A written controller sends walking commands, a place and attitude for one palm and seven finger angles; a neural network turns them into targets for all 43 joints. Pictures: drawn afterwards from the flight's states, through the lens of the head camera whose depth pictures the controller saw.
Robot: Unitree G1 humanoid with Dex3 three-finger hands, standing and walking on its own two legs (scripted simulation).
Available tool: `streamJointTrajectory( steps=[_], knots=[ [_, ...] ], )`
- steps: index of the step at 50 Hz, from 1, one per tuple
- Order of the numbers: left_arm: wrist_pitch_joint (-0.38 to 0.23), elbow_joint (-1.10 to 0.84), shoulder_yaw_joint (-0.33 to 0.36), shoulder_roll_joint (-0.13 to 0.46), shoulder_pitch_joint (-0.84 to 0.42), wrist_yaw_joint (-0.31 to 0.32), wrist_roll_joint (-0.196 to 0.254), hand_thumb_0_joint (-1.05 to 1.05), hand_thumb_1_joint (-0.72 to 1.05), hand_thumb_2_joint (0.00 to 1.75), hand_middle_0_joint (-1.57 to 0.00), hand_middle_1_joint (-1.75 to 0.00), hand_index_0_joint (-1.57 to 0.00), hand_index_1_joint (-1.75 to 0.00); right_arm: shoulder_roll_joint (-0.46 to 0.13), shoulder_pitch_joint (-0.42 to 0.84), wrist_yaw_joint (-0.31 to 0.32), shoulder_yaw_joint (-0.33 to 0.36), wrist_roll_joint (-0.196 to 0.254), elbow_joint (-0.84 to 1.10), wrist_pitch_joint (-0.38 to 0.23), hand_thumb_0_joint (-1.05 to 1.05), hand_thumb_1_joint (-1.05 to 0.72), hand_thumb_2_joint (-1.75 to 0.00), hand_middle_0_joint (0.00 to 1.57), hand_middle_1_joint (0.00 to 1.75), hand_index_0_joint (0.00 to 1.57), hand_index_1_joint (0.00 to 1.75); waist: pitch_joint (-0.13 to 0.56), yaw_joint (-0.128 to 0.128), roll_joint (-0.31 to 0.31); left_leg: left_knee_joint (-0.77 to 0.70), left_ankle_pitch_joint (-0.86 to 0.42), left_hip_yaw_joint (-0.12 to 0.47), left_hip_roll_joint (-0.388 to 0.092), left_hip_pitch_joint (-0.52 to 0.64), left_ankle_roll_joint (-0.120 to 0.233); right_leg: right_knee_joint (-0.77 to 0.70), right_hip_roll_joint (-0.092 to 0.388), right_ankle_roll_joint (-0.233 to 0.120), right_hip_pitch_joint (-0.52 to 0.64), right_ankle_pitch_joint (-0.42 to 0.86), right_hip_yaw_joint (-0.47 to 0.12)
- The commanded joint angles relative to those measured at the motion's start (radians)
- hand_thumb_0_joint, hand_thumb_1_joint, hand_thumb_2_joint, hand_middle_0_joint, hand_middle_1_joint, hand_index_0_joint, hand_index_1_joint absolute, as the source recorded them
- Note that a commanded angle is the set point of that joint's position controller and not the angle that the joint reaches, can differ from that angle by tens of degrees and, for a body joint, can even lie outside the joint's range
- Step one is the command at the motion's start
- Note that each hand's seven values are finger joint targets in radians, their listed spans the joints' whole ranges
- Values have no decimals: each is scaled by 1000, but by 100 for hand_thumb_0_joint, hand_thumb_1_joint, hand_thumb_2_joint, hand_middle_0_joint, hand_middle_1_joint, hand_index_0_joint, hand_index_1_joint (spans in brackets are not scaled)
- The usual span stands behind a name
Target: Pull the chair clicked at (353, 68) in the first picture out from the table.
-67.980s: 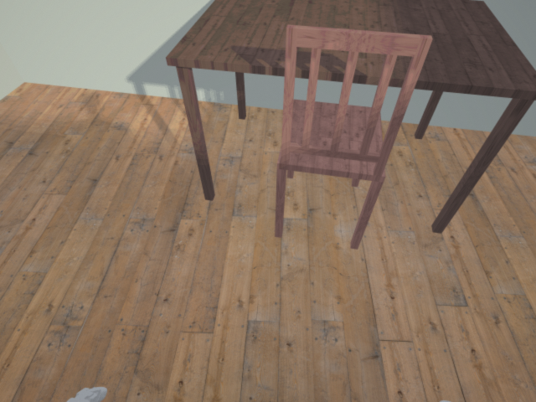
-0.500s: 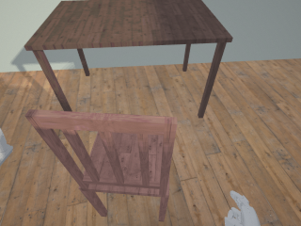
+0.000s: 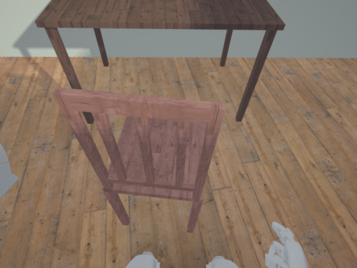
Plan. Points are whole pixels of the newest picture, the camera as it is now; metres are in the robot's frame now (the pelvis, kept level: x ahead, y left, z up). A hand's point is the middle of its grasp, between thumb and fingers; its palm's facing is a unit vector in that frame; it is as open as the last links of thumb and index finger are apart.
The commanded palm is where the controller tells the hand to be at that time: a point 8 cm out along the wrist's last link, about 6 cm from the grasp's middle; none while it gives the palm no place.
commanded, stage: stop stepping back and stand still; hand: left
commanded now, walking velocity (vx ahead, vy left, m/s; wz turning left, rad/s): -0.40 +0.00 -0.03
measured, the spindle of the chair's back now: (146, 154) +0.40 +0.11 -0.04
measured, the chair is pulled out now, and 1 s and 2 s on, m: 0.60 0.60 0.60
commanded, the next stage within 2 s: let the arm hang, fingers relaxed in 0.72 s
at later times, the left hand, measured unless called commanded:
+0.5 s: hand out of the picture +0.17 +0.26 +0.18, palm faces +0.36 -0.79 -0.50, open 7.5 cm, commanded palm +0.11 +0.30 +0.20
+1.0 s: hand out of the picture +0.13 +0.21 -0.07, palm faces +0.04 -0.94 -0.33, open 7.4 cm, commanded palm none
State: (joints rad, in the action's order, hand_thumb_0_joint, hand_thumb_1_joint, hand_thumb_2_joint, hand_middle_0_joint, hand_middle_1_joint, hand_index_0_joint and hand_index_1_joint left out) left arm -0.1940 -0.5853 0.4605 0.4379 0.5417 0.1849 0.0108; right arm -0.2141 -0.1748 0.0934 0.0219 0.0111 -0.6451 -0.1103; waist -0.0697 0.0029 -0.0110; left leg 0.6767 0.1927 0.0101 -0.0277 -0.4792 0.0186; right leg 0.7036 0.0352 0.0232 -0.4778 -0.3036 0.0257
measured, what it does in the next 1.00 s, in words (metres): steps on the spot: right foot, then left foot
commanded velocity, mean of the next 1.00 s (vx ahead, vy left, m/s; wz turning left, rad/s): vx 0.04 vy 0.00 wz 0.00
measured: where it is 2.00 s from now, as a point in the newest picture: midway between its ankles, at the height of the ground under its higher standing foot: outside the picture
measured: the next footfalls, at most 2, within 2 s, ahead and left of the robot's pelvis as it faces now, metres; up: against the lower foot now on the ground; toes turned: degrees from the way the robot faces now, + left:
right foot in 0.16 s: +0.00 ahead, -0.15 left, +0.00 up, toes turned -4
left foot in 0.34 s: +0.04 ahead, +0.11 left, +0.00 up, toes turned -3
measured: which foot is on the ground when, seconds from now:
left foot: down 0.00-0.20, up 0.22-0.32, down 0.34-1.00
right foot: up 0.00-0.14, down 0.16-1.00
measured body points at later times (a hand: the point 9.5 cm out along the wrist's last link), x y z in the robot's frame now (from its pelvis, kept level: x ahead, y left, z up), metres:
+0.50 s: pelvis -0.04 +0.00 +0.02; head -0.03 +0.02 +0.47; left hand +0.15 +0.30 +0.21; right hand +0.10 -0.25 -0.05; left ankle +0.00 +0.11 -0.72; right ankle -0.04 -0.14 -0.72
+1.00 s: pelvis -0.05 +0.00 +0.02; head -0.05 -0.01 +0.47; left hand +0.13 +0.26 -0.05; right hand +0.08 -0.24 -0.10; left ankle +0.00 +0.11 -0.72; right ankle -0.04 -0.14 -0.72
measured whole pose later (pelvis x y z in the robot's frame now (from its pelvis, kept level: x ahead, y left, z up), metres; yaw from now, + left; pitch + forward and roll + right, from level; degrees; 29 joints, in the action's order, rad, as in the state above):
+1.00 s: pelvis -0.05 +0.00 +0.02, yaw +0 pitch +0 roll -1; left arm 0.05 0.49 0.06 0.25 0.23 0.02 -0.04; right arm -0.23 -0.16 0.00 0.00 -0.02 -0.82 -0.03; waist 0.00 0.01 -0.03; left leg 0.56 0.22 0.03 0.02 -0.34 0.01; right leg 0.55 0.05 0.03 -0.28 -0.27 0.04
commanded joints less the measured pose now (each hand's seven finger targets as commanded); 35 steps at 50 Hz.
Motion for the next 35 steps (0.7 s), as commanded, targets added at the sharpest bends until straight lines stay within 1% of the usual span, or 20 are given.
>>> streamJointTrajectory(
  steps=[1,3,6,7,8,9,10,11,12,14,16,17,18,19,20,24,26,30,31,35],
  knots=[
    [-90,-201,157,184,-23,12,17,0,90,90,-20,-30,-20,-30,-131,72,10,57,15,174,-92,0,-90,-90,20,30,20,30,138,3,-211,-424,320,285,-296,-152,128,274,-33,-12,219,-172,-46],
    [-85,-205,138,152,22,3,34,0,90,90,-20,-30,-20,-30,-123,30,-6,54,12,159,-102,0,-90,-90,20,30,20,30,160,-4,-227,-370,268,227,-244,28,107,111,-19,-10,151,-194,-2],
    [-65,-190,133,170,27,-4,39,0,90,90,-20,-30,-20,-30,-117,23,-11,30,11,151,-103,0,-90,-90,20,30,20,30,162,-10,-202,-299,350,164,-174,91,58,-247,-21,-22,262,-85,33],
    [-61,-175,115,163,-10,-10,40,0,90,90,-20,-30,-20,-30,-107,25,-11,18,10,152,-104,0,-90,-90,20,30,20,30,147,-6,-148,-237,355,116,-127,106,29,-362,-4,-35,269,-58,23],
    [-57,-161,116,181,-48,-10,36,0,90,90,-20,-30,-20,-30,-104,27,-10,16,7,145,-101,0,-90,-90,20,30,20,30,131,5,-74,-134,347,44,-81,127,0,-424,56,-70,231,-30,-29],
    [-40,-141,97,181,-60,-13,36,0,90,90,-20,-30,-20,-30,-102,4,-8,30,14,140,-96,0,-90,-90,20,30,20,30,158,12,135,51,316,-13,-9,211,-39,-450,139,-119,76,-221,-179],
    [-21,-136,66,160,-53,-12,44,0,90,90,-20,-30,-20,-30,-118,12,-4,39,17,144,-84,0,-90,-90,20,30,20,30,128,11,209,265,217,10,16,279,-40,-506,236,-182,-85,-280,-298],
    [-5,-115,84,170,-42,1,43,0,90,90,-20,-30,-20,-30,-115,20,-7,27,9,119,-71,0,-90,-90,20,30,20,30,143,19,145,305,174,19,13,268,-28,-502,267,-203,-65,-144,-296],
    [-2,-124,67,154,-61,5,48,0,90,90,-20,-30,-20,-30,-88,29,-13,6,8,122,-60,0,-90,-90,20,30,20,30,134,33,107,235,175,36,11,239,-19,-466,261,-182,-1,-69,-228],
    [-16,-117,92,178,-91,6,37,0,90,90,-20,-30,-20,-30,-90,68,-4,-1,5,131,-65,0,-90,-90,20,30,20,30,62,30,77,-84,142,56,-14,183,0,-380,182,-110,126,45,-139],
    [-32,-110,100,179,-54,4,32,0,90,90,-20,-30,-20,-30,-109,69,8,19,13,144,-83,0,-90,-90,20,30,20,30,61,8,-4,-294,-65,119,-75,202,18,-291,90,-57,232,170,-92],
    [-37,-134,84,159,-34,0,33,0,90,90,-20,-30,-20,-30,-120,63,5,21,16,154,-87,0,-90,-90,20,30,20,30,111,-6,-32,-306,-196,131,-102,244,20,-266,61,-45,275,223,-90],
    [-35,-105,92,158,16,-4,31,0,90,90,-20,-30,-20,-30,-114,70,3,25,19,150,-85,0,-90,-90,20,30,20,30,144,-10,-59,-289,-262,131,-112,273,24,-265,50,-37,291,259,-82],
    [-33,-135,100,167,34,-8,29,0,90,90,-20,-30,-20,-30,-95,72,0,14,14,152,-82,0,-90,-90,20,30,20,30,168,-4,-159,-333,-235,151,-118,260,21,-245,41,-23,327,219,-41],
    [-36,-164,106,175,19,-9,26,0,90,90,-20,-30,-20,-30,-92,73,0,12,12,160,-84,0,-90,-90,20,30,20,30,152,-7,-186,-365,-166,160,-129,207,20,-246,27,-12,355,159,-18],
    [-45,-142,97,157,71,-8,27,0,90,90,-20,-30,-20,-30,-103,49,-2,21,17,159,-98,0,-90,-90,20,30,20,30,138,-5,-83,-379,105,134,-104,141,20,-325,33,-17,392,111,-36],
    [-49,-125,105,171,73,-7,25,0,90,90,-20,-30,-20,-30,-102,43,1,22,20,153,-99,0,-90,-90,20,30,20,30,120,-3,-96,-397,206,123,-96,115,23,-356,38,-17,388,81,-38],
    [-53,-114,84,148,20,-2,20,0,90,90,-20,-30,-20,-30,-109,34,8,21,13,153,-102,0,-90,-90,20,30,20,30,106,3,-91,-390,263,116,-87,132,18,-372,32,-24,337,37,-61],
    [-53,-110,95,174,6,-2,20,0,90,90,-20,-30,-20,-30,-105,32,11,20,15,144,-103,0,-90,-90,20,30,20,30,103,2,-77,-387,262,112,-84,128,21,-388,38,-21,341,39,-58],
    [-45,-88,58,139,-43,1,18,0,90,90,-20,-30,-20,-30,-107,43,15,18,8,141,-104,0,-90,-90,20,30,20,30,105,4,-36,-357,220,106,-75,183,16,-406,44,-28,295,28,-79]
  ],
)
